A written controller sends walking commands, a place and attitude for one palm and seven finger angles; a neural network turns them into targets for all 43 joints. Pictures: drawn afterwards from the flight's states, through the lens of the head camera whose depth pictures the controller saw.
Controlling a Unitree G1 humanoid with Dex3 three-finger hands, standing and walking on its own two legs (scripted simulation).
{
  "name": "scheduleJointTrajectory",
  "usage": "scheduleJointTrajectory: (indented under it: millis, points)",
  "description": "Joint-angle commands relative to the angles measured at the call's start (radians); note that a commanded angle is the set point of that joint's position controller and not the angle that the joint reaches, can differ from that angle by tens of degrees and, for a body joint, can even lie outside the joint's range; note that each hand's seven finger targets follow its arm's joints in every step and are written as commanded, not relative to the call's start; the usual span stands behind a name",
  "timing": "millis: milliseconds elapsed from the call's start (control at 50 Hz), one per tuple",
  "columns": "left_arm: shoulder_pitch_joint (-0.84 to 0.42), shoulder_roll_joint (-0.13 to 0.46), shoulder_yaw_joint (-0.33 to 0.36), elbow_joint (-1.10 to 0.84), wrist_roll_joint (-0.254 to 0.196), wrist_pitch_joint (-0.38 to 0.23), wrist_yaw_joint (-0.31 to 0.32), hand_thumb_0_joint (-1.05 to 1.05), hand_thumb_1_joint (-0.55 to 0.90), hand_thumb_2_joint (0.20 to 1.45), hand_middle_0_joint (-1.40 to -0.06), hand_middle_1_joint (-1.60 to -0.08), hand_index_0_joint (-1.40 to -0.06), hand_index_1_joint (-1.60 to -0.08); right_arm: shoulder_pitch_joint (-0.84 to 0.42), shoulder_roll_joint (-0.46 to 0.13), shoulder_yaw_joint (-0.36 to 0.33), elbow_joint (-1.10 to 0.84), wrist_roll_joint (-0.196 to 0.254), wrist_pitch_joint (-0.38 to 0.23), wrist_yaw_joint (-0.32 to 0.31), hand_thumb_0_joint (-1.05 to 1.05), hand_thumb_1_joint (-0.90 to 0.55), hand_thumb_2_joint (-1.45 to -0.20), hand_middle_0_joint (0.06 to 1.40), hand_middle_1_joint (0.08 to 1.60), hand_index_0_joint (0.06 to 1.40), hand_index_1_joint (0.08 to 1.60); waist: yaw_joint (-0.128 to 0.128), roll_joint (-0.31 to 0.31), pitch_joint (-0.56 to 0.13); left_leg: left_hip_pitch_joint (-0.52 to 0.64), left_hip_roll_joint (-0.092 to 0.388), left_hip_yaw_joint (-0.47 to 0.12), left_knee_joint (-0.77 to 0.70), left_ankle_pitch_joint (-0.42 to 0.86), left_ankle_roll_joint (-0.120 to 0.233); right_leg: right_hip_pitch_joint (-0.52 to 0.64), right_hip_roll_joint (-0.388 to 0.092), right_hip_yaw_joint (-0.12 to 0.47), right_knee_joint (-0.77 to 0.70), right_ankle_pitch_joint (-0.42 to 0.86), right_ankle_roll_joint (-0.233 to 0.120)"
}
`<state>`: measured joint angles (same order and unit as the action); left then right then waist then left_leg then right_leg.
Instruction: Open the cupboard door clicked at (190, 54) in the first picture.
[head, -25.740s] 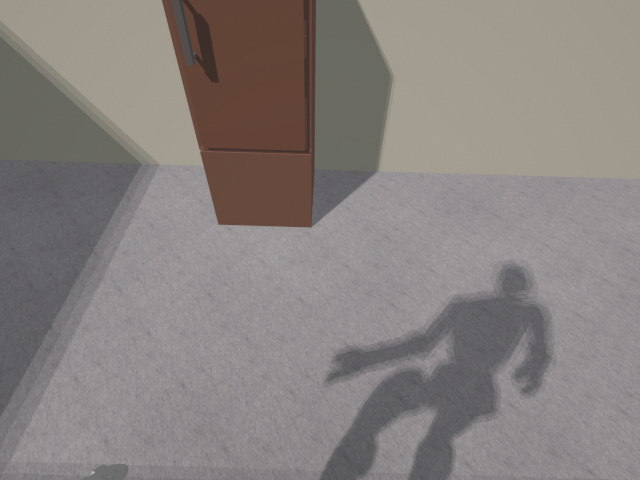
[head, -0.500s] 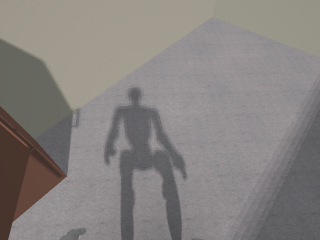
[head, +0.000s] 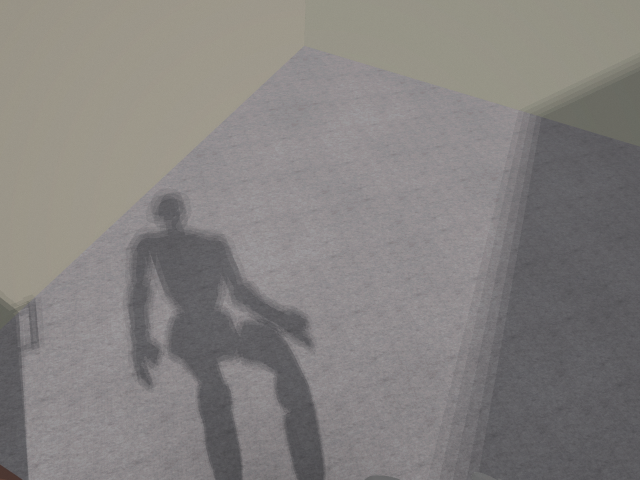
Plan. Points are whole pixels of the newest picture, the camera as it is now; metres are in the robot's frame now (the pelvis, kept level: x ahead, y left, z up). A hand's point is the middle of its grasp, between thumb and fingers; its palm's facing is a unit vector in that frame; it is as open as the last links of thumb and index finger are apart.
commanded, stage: walk to a spot facing it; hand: left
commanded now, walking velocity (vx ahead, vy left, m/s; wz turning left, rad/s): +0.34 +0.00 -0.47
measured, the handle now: out of the picture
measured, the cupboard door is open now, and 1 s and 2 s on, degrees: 51 51 51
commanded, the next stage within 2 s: turn to face it in 0.76 s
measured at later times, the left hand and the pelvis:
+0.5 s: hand (281, 335) +0.35 +0.09 -0.15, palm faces -0.18 -0.96 -0.21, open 7.2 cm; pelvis +0.23 -0.08 +0.01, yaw -11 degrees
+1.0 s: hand (329, 235) +0.58 +0.02 -0.16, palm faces -0.26 -0.94 -0.23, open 7.3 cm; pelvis +0.46 -0.15 -0.01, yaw -16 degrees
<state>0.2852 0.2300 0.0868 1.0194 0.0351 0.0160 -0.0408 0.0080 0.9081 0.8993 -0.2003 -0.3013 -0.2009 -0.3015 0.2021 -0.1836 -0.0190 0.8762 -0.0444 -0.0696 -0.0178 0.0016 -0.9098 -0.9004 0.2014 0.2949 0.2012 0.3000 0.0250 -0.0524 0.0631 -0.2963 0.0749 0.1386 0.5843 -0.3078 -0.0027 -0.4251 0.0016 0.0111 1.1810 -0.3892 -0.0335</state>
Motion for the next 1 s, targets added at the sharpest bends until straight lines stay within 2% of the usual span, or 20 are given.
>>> scheduleJointTrajectory:
  millis: [0,160,200,220,240,260,280,300,380,540,600,620,640,660,740,820,920,940,960,980]
  points:
    - [-0.114,-0.002,-0.006,-0.135,-0.005,-0.034,-0.025,0.000,0.900,0.900,-0.200,-0.300,-0.200,-0.300,0.200,-0.149,-0.037,0.041,0.011,-0.021,-0.017,0.000,-0.900,-0.900,0.200,0.300,0.200,0.300,-0.049,0.215,-0.042,0.266,0.256,-0.141,-0.325,0.383,0.090,-0.296,-0.094,-0.017,0.003,0.113,0.032]
    - [-0.265,0.006,-0.014,-0.171,-0.006,-0.025,-0.025,0.000,0.900,0.900,-0.200,-0.300,-0.200,-0.300,0.243,-0.159,-0.044,0.096,0.001,0.001,-0.001,0.000,-0.900,-0.900,0.200,0.300,0.200,0.300,-0.061,0.198,0.015,0.186,0.270,0.032,-0.334,0.326,0.083,-0.058,-0.066,-0.126,-0.459,0.188,0.001]
    - [-0.191,0.034,-0.007,-0.148,-0.007,-0.031,-0.020,0.000,0.900,0.900,-0.200,-0.300,-0.200,-0.300,0.229,-0.178,-0.043,0.102,0.003,0.008,0.000,0.000,-0.900,-0.900,0.200,0.300,0.200,0.300,-0.010,0.165,-0.017,0.169,0.265,0.059,-0.206,0.489,0.068,0.109,-0.026,-0.161,-0.508,0.147,-0.026]
    - [-0.053,0.060,0.004,-0.104,-0.005,-0.041,-0.014,0.000,0.900,0.900,-0.200,-0.300,-0.200,-0.300,0.205,-0.185,-0.041,0.101,0.008,0.011,0.001,0.000,-0.900,-0.900,0.200,0.300,0.200,0.300,0.062,0.116,-0.085,0.112,0.221,0.096,-0.011,0.571,0.040,0.317,0.008,-0.174,-0.574,0.157,-0.049]
    - [0.133,0.151,0.028,-0.052,0.002,-0.056,0.000,0.000,0.900,0.900,-0.200,-0.300,-0.200,-0.300,0.184,-0.156,-0.034,0.086,0.025,0.009,0.015,0.000,-0.900,-0.900,0.200,0.300,0.200,0.300,0.148,-0.039,-0.195,-0.098,0.141,0.150,0.289,0.461,0.001,0.619,-0.112,0.000,-0.650,0.057,-0.109]
    - [0.255,0.274,0.061,-0.020,-0.010,-0.060,0.021,0.000,0.900,0.900,-0.200,-0.300,-0.200,-0.300,0.179,-0.086,-0.026,0.044,0.044,0.006,0.014,0.000,-0.900,-0.900,0.200,0.300,0.200,0.300,0.170,-0.282,-0.304,-0.374,-0.024,0.100,0.659,-0.281,-0.049,0.799,-0.431,0.523,-0.825,0.095,-0.232]
    - [0.210,0.284,0.056,-0.026,-0.031,-0.053,0.035,0.000,0.900,0.900,-0.200,-0.300,-0.200,-0.300,0.084,-0.112,-0.036,0.027,0.039,0.009,0.012,0.000,-0.900,-0.900,0.200,0.300,0.200,0.300,0.157,-0.182,-0.228,-0.473,0.019,-0.070,0.789,-0.295,-0.031,0.712,-0.450,0.561,-0.897,0.104,-0.256]
    - [0.124,0.230,0.042,-0.049,-0.029,-0.053,0.042,0.000,0.900,0.900,-0.200,-0.300,-0.200,-0.300,0.044,-0.107,-0.043,0.027,0.036,0.005,0.010,0.000,-0.900,-0.900,0.200,0.300,0.200,0.300,0.113,-0.144,-0.153,-0.501,0.058,-0.108,0.822,-0.182,-0.032,0.605,-0.413,0.488,-0.889,0.179,-0.239]
    - [-0.081,0.098,-0.002,-0.083,-0.016,-0.073,0.045,0.000,0.900,0.900,-0.200,-0.300,-0.200,-0.300,0.162,-0.049,-0.035,0.113,0.016,0.045,0.017,0.000,-0.900,-0.900,0.200,0.300,0.200,0.300,-0.052,-0.055,-0.069,-0.223,0.095,-0.085,0.491,-0.051,-0.049,0.226,-0.265,0.119,-0.937,0.286,-0.158]
    - [0.001,0.099,0.002,-0.002,-0.016,-0.098,0.035,0.000,0.900,0.900,-0.200,-0.300,-0.200,-0.300,0.002,-0.041,-0.041,0.057,0.020,0.022,0.041,0.000,-0.900,-0.900,0.200,0.300,0.200,0.300,-0.026,-0.040,-0.016,-0.166,0.032,-0.041,0.072,0.085,-0.034,0.313,-0.236,0.099,-0.925,0.340,-0.145]
    - [-0.008,0.103,0.002,0.002,-0.025,-0.094,0.036,0.000,0.900,0.900,-0.200,-0.300,-0.200,-0.300,0.100,-0.086,-0.050,0.098,0.016,0.006,0.032,0.000,-0.900,-0.900,0.200,0.300,0.200,0.300,-0.092,0.025,-0.036,0.098,-0.021,-0.001,-0.073,0.148,-0.009,0.236,-0.183,0.035,-0.753,0.464,-0.101]
    - [-0.008,0.073,-0.003,-0.010,-0.026,-0.092,0.034,0.000,0.900,0.900,-0.200,-0.300,-0.200,-0.300,0.224,-0.149,-0.065,0.134,0.008,-0.001,0.021,0.000,-0.900,-0.900,0.200,0.300,0.200,0.300,-0.146,0.137,-0.096,0.303,0.065,-0.132,-0.124,0.118,0.041,0.103,-0.123,0.003,-0.535,0.440,-0.065]
    - [0.036,0.027,-0.015,-0.027,-0.031,-0.091,0.027,0.000,0.900,0.900,-0.200,-0.300,-0.200,-0.300,0.353,-0.258,-0.091,0.157,-0.009,-0.002,0.012,0.000,-0.900,-0.900,0.200,0.300,0.200,0.300,-0.171,0.356,-0.198,0.500,0.316,-0.460,-0.196,0.069,0.151,-0.113,0.009,-0.106,-0.203,0.085,-0.015]
    - [-0.032,0.030,-0.019,-0.068,-0.026,-0.100,0.025,0.000,0.900,0.900,-0.200,-0.300,-0.200,-0.300,0.401,-0.276,-0.087,0.156,-0.005,0.012,0.003,0.000,-0.900,-0.900,0.200,0.300,0.200,0.300,-0.188,0.297,-0.182,0.465,0.437,-0.634,-0.308,0.036,0.234,-0.212,0.034,-0.043,0.024,-0.176,-0.016]
    - [-0.075,0.012,-0.011,-0.055,-0.007,-0.068,0.009,0.000,0.900,0.900,-0.200,-0.300,-0.200,-0.300,0.139,-0.133,-0.052,0.098,0.005,-0.005,-0.002,0.000,-0.900,-0.900,0.200,0.300,0.200,0.300,-0.056,0.193,0.028,0.085,0.341,-0.352,-0.418,-0.098,0.137,-0.253,-0.122,0.026,0.075,0.047,0.008]
    - [-0.053,-0.040,-0.022,-0.048,-0.010,-0.044,-0.001,0.000,0.900,0.900,-0.200,-0.300,-0.200,-0.300,0.125,-0.136,-0.054,0.114,0.007,-0.008,0.002,0.000,-0.900,-0.900,0.200,0.300,0.200,0.300,-0.030,0.199,-0.034,0.051,0.238,-0.035,-0.369,0.184,0.103,-0.026,-0.107,-0.080,-0.341,0.102,0.033]
    - [0.050,0.003,-0.017,0.004,-0.006,-0.056,0.016,0.000,0.900,0.900,-0.200,-0.300,-0.200,-0.300,0.114,-0.123,-0.041,0.142,0.019,0.027,0.007,0.000,-0.900,-0.900,0.200,0.300,0.200,0.300,0.020,0.109,-0.036,-0.080,0.134,-0.020,-0.193,0.028,0.055,0.293,-0.046,-0.153,-0.613,0.246,0.046]
    - [0.097,0.062,-0.008,0.017,-0.005,-0.068,0.024,0.000,0.900,0.900,-0.200,-0.300,-0.200,-0.300,0.107,-0.093,-0.035,0.141,0.026,0.030,0.011,0.000,-0.900,-0.900,0.200,0.300,0.200,0.300,0.046,0.021,-0.056,-0.151,0.063,0.017,-0.074,-0.061,0.016,0.386,-0.131,-0.042,-0.686,0.233,0.023]
    - [0.152,0.156,0.009,0.034,-0.003,-0.075,0.035,0.000,0.900,0.900,-0.200,-0.300,-0.200,-0.300,0.133,-0.039,-0.024,0.136,0.030,0.034,0.018,0.000,-0.900,-0.900,0.200,0.300,0.200,0.300,0.063,-0.170,-0.084,-0.264,-0.039,0.060,0.132,-0.232,-0.022,0.468,-0.344,0.202,-0.811,0.234,-0.051]
    - [0.181,0.209,0.011,0.036,-0.013,-0.070,0.040,0.000,0.900,0.900,-0.200,-0.300,-0.200,-0.300,0.132,-0.045,-0.029,0.122,0.033,0.049,0.016,0.000,-0.900,-0.900,0.200,0.300,0.200,0.300,0.074,-0.200,-0.128,-0.238,-0.032,-0.007,0.321,-0.389,-0.020,0.431,-0.469,0.312,-0.926,0.157,-0.128]
